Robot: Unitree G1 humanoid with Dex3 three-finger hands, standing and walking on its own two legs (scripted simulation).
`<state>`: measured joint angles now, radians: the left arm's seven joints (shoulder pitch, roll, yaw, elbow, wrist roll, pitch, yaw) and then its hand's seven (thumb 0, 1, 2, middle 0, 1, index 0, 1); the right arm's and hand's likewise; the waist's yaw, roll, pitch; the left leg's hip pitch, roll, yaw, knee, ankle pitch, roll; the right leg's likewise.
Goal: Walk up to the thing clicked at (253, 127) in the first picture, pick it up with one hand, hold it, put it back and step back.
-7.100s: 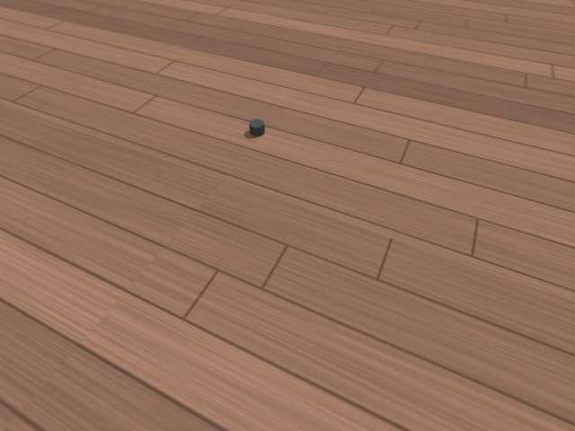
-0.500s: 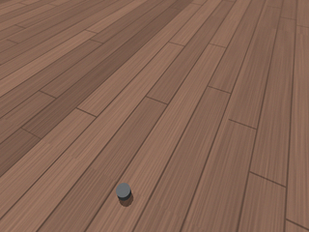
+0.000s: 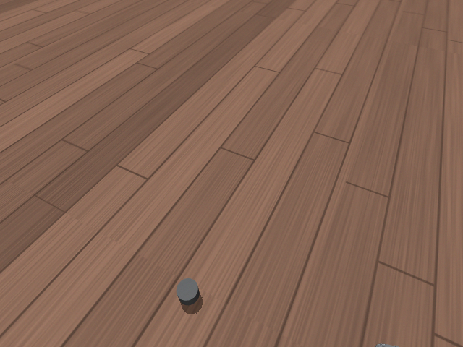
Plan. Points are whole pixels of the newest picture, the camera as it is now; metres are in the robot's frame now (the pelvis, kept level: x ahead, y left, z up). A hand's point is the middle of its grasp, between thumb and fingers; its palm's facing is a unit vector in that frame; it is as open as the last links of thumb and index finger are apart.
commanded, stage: walk up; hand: left
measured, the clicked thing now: (188, 291) +0.46 +0.20 -0.75
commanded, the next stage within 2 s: stand in 0.28 s
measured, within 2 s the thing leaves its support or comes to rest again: neither
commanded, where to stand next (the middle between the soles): +0.07 -0.03 m, yaw +0 degrees
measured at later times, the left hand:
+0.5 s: hand out of the picture +0.09 +0.24 -0.16, palm faces -0.02 -0.94 -0.33, open 7.4 cm
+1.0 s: hand out of the picture +0.10 +0.24 -0.15, palm faces -0.02 -0.94 -0.34, open 7.4 cm
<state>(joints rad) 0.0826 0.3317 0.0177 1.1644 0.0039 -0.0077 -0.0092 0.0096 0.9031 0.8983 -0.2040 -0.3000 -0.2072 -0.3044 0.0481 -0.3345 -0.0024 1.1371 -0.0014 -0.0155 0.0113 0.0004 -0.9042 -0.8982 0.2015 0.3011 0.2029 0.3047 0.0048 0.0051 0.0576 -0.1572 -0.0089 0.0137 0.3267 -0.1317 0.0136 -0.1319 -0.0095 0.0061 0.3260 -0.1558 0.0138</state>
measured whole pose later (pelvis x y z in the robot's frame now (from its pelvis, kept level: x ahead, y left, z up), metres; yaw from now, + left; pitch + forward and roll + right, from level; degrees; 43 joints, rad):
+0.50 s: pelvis +0.01 -0.01 +0.00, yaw +0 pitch -2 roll +0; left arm 0.11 0.33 0.01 1.14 0.01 -0.02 -0.01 0.01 0.90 0.90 -0.20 -0.30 -0.21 -0.30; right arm 0.09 -0.35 0.00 1.16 -0.01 -0.01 0.01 0.00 -0.90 -0.90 0.20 0.30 0.20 0.30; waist -0.01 0.01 0.05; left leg -0.13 0.00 0.01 0.31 -0.15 0.00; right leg -0.11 0.00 0.00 0.32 -0.18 0.00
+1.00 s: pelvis +0.02 -0.01 +0.00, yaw +0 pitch -2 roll +0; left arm 0.11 0.34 0.00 1.13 0.01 -0.02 0.00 0.01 0.90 0.90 -0.20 -0.30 -0.21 -0.30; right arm 0.09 -0.35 0.00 1.15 -0.01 -0.01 0.01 0.00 -0.90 -0.90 0.20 0.30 0.20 0.30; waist -0.01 0.01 0.05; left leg -0.11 0.01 0.00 0.30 -0.15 -0.01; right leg -0.08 0.01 0.00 0.31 -0.18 -0.01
